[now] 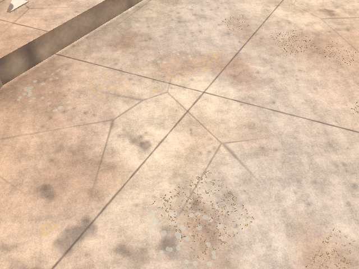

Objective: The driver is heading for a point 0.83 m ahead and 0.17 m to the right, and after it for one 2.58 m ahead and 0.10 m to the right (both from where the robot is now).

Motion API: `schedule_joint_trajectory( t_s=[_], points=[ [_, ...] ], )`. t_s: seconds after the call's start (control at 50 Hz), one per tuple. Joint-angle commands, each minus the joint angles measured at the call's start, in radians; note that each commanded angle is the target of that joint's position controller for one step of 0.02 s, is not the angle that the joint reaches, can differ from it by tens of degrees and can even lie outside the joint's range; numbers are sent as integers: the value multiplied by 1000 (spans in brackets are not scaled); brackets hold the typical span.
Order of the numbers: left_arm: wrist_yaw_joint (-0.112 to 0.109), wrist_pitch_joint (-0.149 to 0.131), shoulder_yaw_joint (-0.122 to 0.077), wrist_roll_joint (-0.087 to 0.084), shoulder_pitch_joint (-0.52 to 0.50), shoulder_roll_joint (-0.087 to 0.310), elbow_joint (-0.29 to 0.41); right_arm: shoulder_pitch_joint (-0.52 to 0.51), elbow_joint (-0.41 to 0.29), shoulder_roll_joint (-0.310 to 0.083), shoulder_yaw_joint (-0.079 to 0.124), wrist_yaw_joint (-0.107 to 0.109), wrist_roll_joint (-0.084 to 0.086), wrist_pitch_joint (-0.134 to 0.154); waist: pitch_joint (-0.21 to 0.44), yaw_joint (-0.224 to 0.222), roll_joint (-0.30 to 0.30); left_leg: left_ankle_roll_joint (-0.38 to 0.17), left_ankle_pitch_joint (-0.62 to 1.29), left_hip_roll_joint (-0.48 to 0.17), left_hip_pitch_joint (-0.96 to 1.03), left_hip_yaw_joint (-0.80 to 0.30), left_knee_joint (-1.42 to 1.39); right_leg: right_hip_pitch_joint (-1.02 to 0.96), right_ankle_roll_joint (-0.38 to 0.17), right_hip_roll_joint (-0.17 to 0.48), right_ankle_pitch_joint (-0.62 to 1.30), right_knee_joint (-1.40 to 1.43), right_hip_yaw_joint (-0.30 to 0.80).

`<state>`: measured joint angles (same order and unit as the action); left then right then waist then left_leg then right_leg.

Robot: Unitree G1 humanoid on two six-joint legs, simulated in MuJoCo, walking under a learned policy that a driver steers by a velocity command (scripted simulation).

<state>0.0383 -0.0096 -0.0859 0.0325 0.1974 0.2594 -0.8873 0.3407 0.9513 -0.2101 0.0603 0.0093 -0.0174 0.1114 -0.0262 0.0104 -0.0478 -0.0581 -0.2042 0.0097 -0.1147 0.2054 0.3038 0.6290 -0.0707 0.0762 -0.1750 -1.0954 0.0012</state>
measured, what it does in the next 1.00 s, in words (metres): walks ahead, turning right: right foot, then left foot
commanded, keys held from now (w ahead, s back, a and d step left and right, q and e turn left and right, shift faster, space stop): w+e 0.60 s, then w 0.40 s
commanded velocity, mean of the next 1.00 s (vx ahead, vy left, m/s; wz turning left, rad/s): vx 0.50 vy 0.00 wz -0.46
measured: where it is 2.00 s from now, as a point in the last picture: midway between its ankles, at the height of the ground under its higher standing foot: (245, 164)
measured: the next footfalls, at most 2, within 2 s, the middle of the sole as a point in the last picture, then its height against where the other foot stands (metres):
right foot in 0.28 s outside the picture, level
left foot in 0.84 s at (201, 230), level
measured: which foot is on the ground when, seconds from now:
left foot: down 0.00-0.30, up 0.32-0.82, down 0.84-1.00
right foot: up 0.00-0.26, down 0.28-0.86, up 0.88-1.00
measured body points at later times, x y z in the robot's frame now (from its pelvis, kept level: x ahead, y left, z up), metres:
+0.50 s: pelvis +0.25 -0.08 -0.01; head +0.28 -0.10 +0.44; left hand +0.38 +0.18 -0.13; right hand +0.29 -0.36 -0.13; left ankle +0.32 +0.09 -0.66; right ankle +0.24 -0.11 -0.75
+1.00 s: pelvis +0.54 -0.12 -0.01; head +0.56 -0.12 +0.44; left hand +0.70 +0.09 -0.15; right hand +0.50 -0.40 -0.12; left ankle +0.61 -0.07 -0.75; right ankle +0.41 -0.19 -0.66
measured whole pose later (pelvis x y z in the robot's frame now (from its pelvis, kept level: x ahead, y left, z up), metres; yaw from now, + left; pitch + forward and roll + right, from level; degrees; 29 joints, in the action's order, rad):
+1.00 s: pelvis +0.54 -0.12 -0.01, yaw -27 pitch +0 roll +0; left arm 0.02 -0.05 -0.05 0.03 0.32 0.27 -0.86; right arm 0.24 0.82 -0.25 0.05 -0.01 -0.02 0.06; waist -0.04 -0.02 -0.04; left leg -0.07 -0.17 0.05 -0.27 0.07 0.44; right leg 0.38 -0.08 -0.04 -0.33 -1.14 0.06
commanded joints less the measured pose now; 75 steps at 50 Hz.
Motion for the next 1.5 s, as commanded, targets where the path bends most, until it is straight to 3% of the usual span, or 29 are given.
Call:
schedule_joint_trajectory(
  t_s=[0.02, 0.18, 0.26, 0.28, 0.3, 0.32, 0.34, 0.36, 0.4, 0.44, 0.52, 0.72, 0.78, 0.82, 0.84, 0.86, 0.88, 0.9, 0.92, 0.96, 1.02, 1.1, 1.26, 1.34, 1.36, 1.38, 1.4, 1.44, 1.5],
  points=[
    [18, 3, 14, 0, -32, -14, 67, 22, -39, -80, 9, 0, -2, 18, -39, -18, 121, -78, 280, -265, 13, -118, -163, 85, 13, 25, 110, 90, -1],
    [36, -4, 30, 8, -236, -5, 158, 113, -7, -139, 21, 17, -4, -8, -72, 25, 126, -61, 536, -300, 182, 29, -83, -19, -46, -30, 69, 438, -135],
    [14, -14, -1, 13, -10, 47, 105, 102, -9, -197, 36, 19, -2, -44, 78, -74, 151, -44, 922, -299, 211, 79, 345, -318, -130, -167, -88, 531, -180],
    [0, -23, -24, 24, 149, 93, 55, 85, -27, -194, 34, 15, 0, -50, 167, -148, 93, -11, 726, -278, 61, 91, 599, -558, -167, -146, -71, 609, -102],
    [-15, -26, -54, 31, 193, 209, 56, 104, -91, -90, 12, 2, 14, -46, 261, -121, -99, 41, 28, -172, -334, 81, 941, -866, -267, 148, -167, 640, 327],
    [-19, -14, -64, 0, 197, 263, 80, 29, -153, -129, 23, -11, 7, -34, 312, -114, -104, 75, -356, -8, -566, -115, 1142, -940, -357, 286, -92, 800, 762],
    [-25, -5, -56, -11, 176, 235, 64, -88, -178, -143, 24, -15, 4, -26, 174, -117, 19, 64, -243, -74, -668, -209, 1128, -864, -318, 248, -20, 820, 589],
    [-31, -9, -43, -21, 129, 186, 60, -85, -179, -125, 15, -17, 11, -14, 77, -77, 37, 58, -149, -109, -640, -208, 1042, -727, -282, 216, 86, 831, 464],
    [-38, -24, -23, -32, 46, 119, 72, -39, -155, -122, 17, -14, -17, -31, 22, 5, 63, 69, -107, -149, -508, -221, 902, -550, -216, 107, 264, 853, 307],
    [-36, -45, -14, -38, 51, 105, 77, -16, -154, -113, 16, -21, -34, -65, 48, 27, 43, 90, -100, -148, -449, -217, 857, -503, -213, 66, 355, 861, 259],
    [-32, -57, -20, -35, 146, 142, 62, -145, -205, -106, 11, -28, -31, -88, 11, -8, 19, 117, 15, -138, -539, -201, 722, -492, -195, 36, 323, 895, 258],
    [-50, -62, -3, -21, 319, 131, 28, -434, -315, -102, -15, -47, -17, -66, -36, -112, -23, 67, 202, -61, -579, -176, 337, -695, -148, 60, 468, 850, 282],
    [-58, -67, -4, -17, 272, 162, 31, -353, -304, -130, -8, -42, -12, -54, -30, -54, -38, 13, 134, -24, -396, -173, 240, -688, -106, 82, 620, 798, 272],
    [-53, -70, -7, -12, 241, 183, 27, -134, -236, -170, 12, -20, -7, -43, 75, 45, -18, -26, 87, 37, -130, -145, 176, -678, -74, 37, 838, 559, 226],
    [-48, -74, 0, -15, 239, 162, 35, 14, -204, -204, 24, -5, -19, -33, 170, 110, 19, -59, 73, -57, 97, -231, 164, -556, -60, -7, 669, 340, 198],
    [-42, -76, 22, -44, 349, 61, 59, 124, -204, -315, 49, 3, -46, -29, 334, 81, 223, -166, -12, -347, 388, -644, 159, -293, -18, -136, 177, -24, 123],
    [-43, -74, 18, -39, 388, 90, 43, 104, -180, -298, 52, -11, -23, -46, 345, 53, 305, -237, -58, -439, 394, -986, -14, -107, -11, -227, -337, -192, 112],
    [-45, -65, 14, -12, 303, 122, 45, -6, -200, -221, 35, -17, -4, -52, 150, 16, 148, -220, -181, -399, 222, -872, -41, -39, -17, -149, -257, -236, 141],
    [-35, -65, 18, -5, 218, 117, 60, -77, -209, -155, 18, -23, 0, -49, 59, 11, 64, -197, -157, -350, 92, -721, -62, -48, -17, -109, -183, -180, 131],
    [-21, -52, 24, 3, 180, 91, 75, -86, -181, -121, 3, -21, -3, -38, -3, -24, 102, -149, 4, -259, -38, -531, -109, -98, -11, -57, -143, -79, 107],
    [-8, -33, 33, 11, 193, 66, 63, -33, -140, -132, 4, -26, 7, -13, 12, -43, 129, -149, 186, -222, -55, -424, -140, -114, 10, -39, -106, -25, 63],
    [-2, -33, 46, 15, 5, 49, 127, 47, -98, -140, 4, -29, 18, -12, -33, -11, 115, -165, 255, -188, -19, -369, -185, 13, 55, 13, 20, 145, 2],
    [-9, -50, 67, -6, -226, 39, 201, 149, -60, -177, 15, -16, 9, -29, -21, 49, 129, -137, 434, -178, 61, -384, -66, -93, 85, -49, 122, 495, -29],
    [-31, -79, 42, -3, -27, 98, 152, 88, -80, -203, 26, -11, 8, -36, 62, -60, 107, -91, 502, -154, 32, -410, 171, -411, 34, -87, 33, 660, -15],
    [-46, -93, 23, 19, 117, 157, 123, 77, -99, -172, 19, -15, 19, -33, 168, -116, 33, -68, 379, -91, -83, -362, 388, -635, -8, 33, -15, 686, 99],
    [-59, -90, 1, 43, 217, 250, 133, 108, -149, -77, -2, -16, 48, -31, 306, -131, -135, -29, -41, 31, -349, -257, 689, -894, -71, 306, -160, 734, 427],
    [-55, -69, -7, 21, 191, 253, 125, 152, -157, -121, 10, -10, 34, -44, 320, -87, -217, -36, -337, 62, -504, -243, 842, -871, -137, 388, -215, 821, 680],
    [-45, -65, 29, 0, 62, 92, 147, 78, -132, -135, 17, -20, 8, -64, 78, -45, -18, -34, -197, -42, -531, -279, 880, -633, -108, 285, -238, 865, 424],
    [-49, -87, 37, -6, 44, 61, 125, 52, -138, -108, 18, -44, -17, -94, 8, 0, -62, -1, -107, -86, -475, -256, 834, -495, -67, 195, 1, 930, 182]
  ],
)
